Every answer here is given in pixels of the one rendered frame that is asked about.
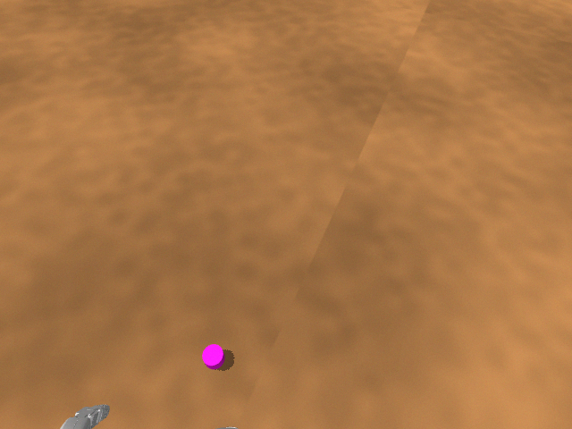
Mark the left robot hand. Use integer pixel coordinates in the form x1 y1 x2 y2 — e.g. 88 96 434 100
60 405 110 429

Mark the tin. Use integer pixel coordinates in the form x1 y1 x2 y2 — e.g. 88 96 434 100
202 344 225 369

